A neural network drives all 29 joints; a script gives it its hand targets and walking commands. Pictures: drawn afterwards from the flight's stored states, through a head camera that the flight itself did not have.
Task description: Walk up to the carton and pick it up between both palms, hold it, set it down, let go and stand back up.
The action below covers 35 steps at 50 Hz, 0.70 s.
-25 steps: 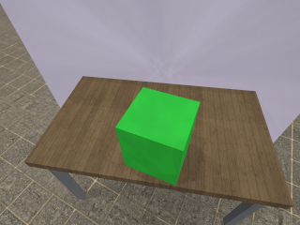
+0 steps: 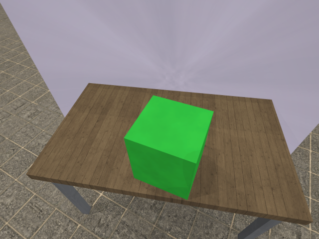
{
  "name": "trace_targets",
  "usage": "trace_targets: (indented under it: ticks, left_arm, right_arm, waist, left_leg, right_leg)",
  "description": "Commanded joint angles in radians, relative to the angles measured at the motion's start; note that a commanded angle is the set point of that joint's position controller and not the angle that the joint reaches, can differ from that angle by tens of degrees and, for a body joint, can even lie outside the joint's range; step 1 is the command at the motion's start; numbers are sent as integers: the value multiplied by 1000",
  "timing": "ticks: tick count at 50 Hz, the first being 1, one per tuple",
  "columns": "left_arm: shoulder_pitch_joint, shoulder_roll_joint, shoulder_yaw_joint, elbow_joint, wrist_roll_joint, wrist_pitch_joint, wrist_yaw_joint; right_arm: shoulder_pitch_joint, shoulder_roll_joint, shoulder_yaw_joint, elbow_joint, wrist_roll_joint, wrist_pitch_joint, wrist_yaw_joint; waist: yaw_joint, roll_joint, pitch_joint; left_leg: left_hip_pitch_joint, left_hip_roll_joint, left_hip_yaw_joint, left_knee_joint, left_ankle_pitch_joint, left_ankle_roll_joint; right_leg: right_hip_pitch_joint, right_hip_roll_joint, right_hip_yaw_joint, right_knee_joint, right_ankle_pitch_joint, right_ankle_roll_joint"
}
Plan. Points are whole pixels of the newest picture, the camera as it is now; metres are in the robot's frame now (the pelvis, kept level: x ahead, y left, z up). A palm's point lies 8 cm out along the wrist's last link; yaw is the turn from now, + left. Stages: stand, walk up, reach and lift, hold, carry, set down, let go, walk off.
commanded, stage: stand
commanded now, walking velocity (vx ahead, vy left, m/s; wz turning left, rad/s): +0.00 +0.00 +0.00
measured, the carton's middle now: (170, 147) +0.43 +0.00 -0.08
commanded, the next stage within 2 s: none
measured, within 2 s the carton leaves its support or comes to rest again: neither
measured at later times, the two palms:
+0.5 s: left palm out of the picture +0.09 +0.28 -0.12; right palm out of the picture +0.07 -0.29 -0.13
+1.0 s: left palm out of the picture +0.09 +0.27 -0.12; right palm out of the picture +0.07 -0.30 -0.12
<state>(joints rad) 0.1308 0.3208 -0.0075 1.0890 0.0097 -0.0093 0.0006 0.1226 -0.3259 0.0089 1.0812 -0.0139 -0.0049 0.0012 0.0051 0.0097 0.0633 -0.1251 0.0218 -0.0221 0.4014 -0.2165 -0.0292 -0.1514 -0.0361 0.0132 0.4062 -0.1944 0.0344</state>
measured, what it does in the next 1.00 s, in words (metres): stands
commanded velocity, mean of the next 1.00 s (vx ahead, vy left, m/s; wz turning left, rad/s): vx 0.00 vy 0.00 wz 0.00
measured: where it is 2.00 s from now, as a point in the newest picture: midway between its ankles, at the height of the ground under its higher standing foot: outside the picture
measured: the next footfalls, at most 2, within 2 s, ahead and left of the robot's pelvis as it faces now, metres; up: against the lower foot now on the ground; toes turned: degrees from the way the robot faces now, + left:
none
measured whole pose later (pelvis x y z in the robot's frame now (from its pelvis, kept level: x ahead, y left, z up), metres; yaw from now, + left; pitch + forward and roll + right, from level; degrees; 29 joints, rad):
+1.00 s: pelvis +0.01 -0.01 +0.00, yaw +0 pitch -3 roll +0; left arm 0.11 0.32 0.01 1.11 0.01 -0.01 0.00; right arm 0.14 -0.33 -0.01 1.10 -0.02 0.00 0.00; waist 0.00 0.01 0.07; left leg -0.09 0.04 -0.03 0.35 -0.21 -0.05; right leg -0.12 -0.02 0.01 0.37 -0.20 0.02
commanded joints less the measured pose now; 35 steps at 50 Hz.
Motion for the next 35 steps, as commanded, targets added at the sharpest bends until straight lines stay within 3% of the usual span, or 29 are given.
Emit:
trace_targets:
  ticks: [1,2,3,5,6,8,9,11,14,15,16,17,18,19,20,21,22,23,24,25,26,27,28,29,30,31,32,33,35]
  left_arm:
    - [-16,221,35,-58,-8,-24,10]
    - [-45,216,41,-79,4,-25,14]
    - [-73,241,49,-81,1,-26,16]
    - [-26,232,38,-69,1,-25,16]
    - [-29,218,32,-68,-4,-22,15]
    - [-67,269,53,-65,10,-23,19]
    - [-46,251,52,-59,4,-21,8]
    - [-34,200,32,-65,-6,-27,5]
    - [-83,210,41,-82,2,-20,0]
    - [-54,215,47,-68,-1,-14,9]
    - [-76,239,45,-65,-5,-15,8]
    - [-73,239,51,-70,-8,-15,7]
    - [-45,230,50,-68,-6,-24,9]
    - [-26,209,46,-58,-13,-22,10]
    - [-59,236,43,-60,-1,-27,16]
    - [-85,201,54,-67,6,-22,11]
    - [-48,204,39,-63,9,-19,12]
    - [-57,220,52,-59,6,-17,10]
    - [-61,228,45,-74,-10,-26,8]
    - [-37,219,43,-67,-8,-28,13]
    - [-21,211,50,-65,-5,-35,5]
    - [-52,260,57,-64,2,-31,22]
    - [-28,215,49,-66,-5,-25,17]
    - [-43,224,51,-64,2,-19,10]
    - [-65,234,57,-63,-1,-19,14]
    - [-32,222,55,-69,-6,-19,10]
    - [-52,214,58,-70,-4,-23,9]
    - [-42,230,56,-73,-7,-28,7]
    - [-59,201,50,-64,-4,-26,16]
  right_arm:
    - [2,-254,-50,-32,-6,-13,-12]
    - [-29,-253,-50,-49,2,-11,-12]
    - [-39,-198,-49,-75,-6,-12,-1]
    - [-12,-219,-49,-58,-3,-16,-8]
    - [-16,-202,-41,-54,4,-15,-3]
    - [-42,-213,-43,-50,-9,-10,-6]
    - [-25,-216,-47,-51,-2,-11,-11]
    - [-30,-240,-47,-49,-3,-21,-14]
    - [-48,-237,-54,-56,3,-20,-11]
    - [-5,-269,-57,-35,-3,-15,-10]
    - [-3,-229,-44,-42,-2,-17,-9]
    - [-3,-212,-42,-51,-7,-16,-3]
    - [18,-187,-29,-40,-6,-14,-7]
    - [-14,-253,-52,-39,-7,-21,-12]
    - [-12,-197,-39,-62,1,-18,-6]
    - [-53,-238,-54,-45,-2,-24,-13]
    - [2,-252,-54,-37,8,-17,-11]
    - [-40,-230,-48,-49,0,-16,-8]
    - [-3,-233,-49,-43,-1,-11,-8]
    - [38,-186,-36,-33,-5,-10,-8]
    - [24,-181,-28,-24,0,-13,-13]
    - [7,-166,-26,-43,-1,-11,-11]
    - [-19,-256,-49,-36,0,-15,-18]
    - [-25,-253,-57,-30,6,-14,-20]
    - [-18,-249,-54,-22,8,-15,-17]
    - [-11,-241,-62,-42,8,-17,-17]
    - [-41,-243,-57,-47,0,-21,-7]
    - [-10,-204,-53,-56,9,-13,-5]
    - [-20,-203,-57,-53,0,-17,-2]
  waist:
    - [8,-30,-17]
    - [-3,15,-86]
    - [-26,-25,-80]
    - [-10,55,-12]
    - [-9,2,-61]
    - [7,-7,-63]
    - [11,-51,-33]
    - [14,17,-9]
    - [-10,-66,-119]
    - [10,-15,-46]
    - [-38,37,-73]
    - [-10,-16,-57]
    - [-29,39,-91]
    - [19,3,-82]
    - [-33,-5,-67]
    - [8,-45,-93]
    - [-22,-18,-49]
    - [-1,9,-62]
    - [6,-52,-78]
    - [-21,24,-43]
    - [1,7,-135]
    - [-16,-76,-136]
    - [20,54,-79]
    - [5,-25,-18]
    - [5,-51,-55]
    - [5,-8,-68]
    - [14,-26,-110]
    - [-7,-25,-69]
    - [-10,-14,-73]
  left_leg:
    - [-37,84,-93,-100,76,72]
    - [-1,94,-89,-101,43,75]
    - [-9,83,-78,-107,80,60]
    - [-62,90,-88,-106,69,56]
    - [-49,90,-78,-112,69,58]
    - [-51,89,-68,-123,92,55]
    - [-52,70,-64,-115,77,51]
    - [-61,94,-82,-103,126,69]
    - [6,92,-79,-109,99,51]
    - [-46,87,-66,-110,89,50]
    - [-32,102,-67,-120,116,59]
    - [-30,91,-70,-113,147,49]
    - [6,99,-71,-107,151,52]
    - [-36,96,-69,-95,191,59]
    - [-3,91,-80,-106,141,46]
    - [-23,96,-84,-89,177,59]
    - [-21,77,-83,-97,129,48]
    - [-41,91,-62,-92,138,47]
    - [-6,89,-72,-92,138,50]
    - [-27,96,-74,-104,160,55]
    - [-1,101,-80,-83,207,55]
    - [22,95,-70,-93,212,47]
    - [-6,87,-57,-82,206,42]
    - [-35,89,-74,-109,205,42]
    - [8,98,-65,-112,203,43]
    - [-2,83,-63,-96,191,43]
    - [16,95,-63,-99,229,46]
    - [4,89,-59,-94,172,42]
    - [-18,94,-59,-99,161,48]
  right_leg:
    - [13,-75,75,-119,13,-63]
    - [-24,-87,85,-116,27,-72]
    - [4,-75,59,-99,30,-62]
    - [14,-77,76,-107,48,-59]
    - [49,-89,91,-93,87,-69]
    - [37,-78,69,-88,19,-62]
    - [20,-61,58,-105,-12,-46]
    - [10,-85,92,-109,47,-80]
    - [38,-72,45,-79,117,-63]
    - [41,-80,65,-93,126,-67]
    - [40,-83,83,-71,151,-75]
    - [33,-77,50,-95,107,-62]
    - [41,-86,74,-80,102,-70]
    - [51,-89,70,-101,140,-60]
    - [17,-77,56,-72,100,-66]
    - [46,-75,46,-76,105,-64]
    - [7,-85,59,-98,94,-60]
    - [32,-86,65,-102,97,-55]
    - [24,-82,75,-98,92,-69]
    - [26,-97,84,-91,94,-77]
    - [77,-91,66,-74,154,-64]
    - [72,-83,56,-61,168,-63]
    - [54,-98,84,-87,170,-72]
    - [27,-88,57,-79,151,-69]
    - [23,-91,66,-83,168,-76]
    - [34,-81,64,-92,183,-66]
    - [76,-92,60,-80,167,-71]
    - [23,-92,82,-90,93,-70]
    - [60,-103,83,-87,155,-76]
